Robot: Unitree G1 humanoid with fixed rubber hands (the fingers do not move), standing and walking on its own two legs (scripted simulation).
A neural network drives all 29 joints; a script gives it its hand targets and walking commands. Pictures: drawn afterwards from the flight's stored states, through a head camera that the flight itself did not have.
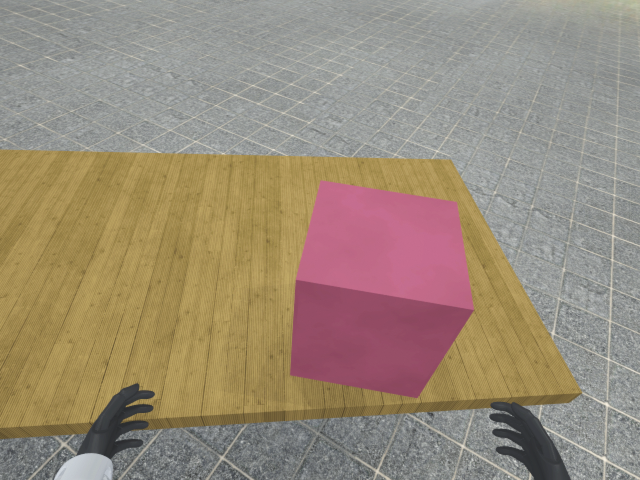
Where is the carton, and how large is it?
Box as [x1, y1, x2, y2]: [290, 180, 473, 397]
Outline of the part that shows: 321,180 295,282 290,374 417,397 473,310 456,202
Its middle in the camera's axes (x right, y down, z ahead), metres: +0.08 +0.08 +0.61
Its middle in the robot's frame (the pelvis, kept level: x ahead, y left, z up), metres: +0.41 -0.07 -0.01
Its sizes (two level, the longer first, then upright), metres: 0.210 0.200 0.250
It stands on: a table, 0.64 m high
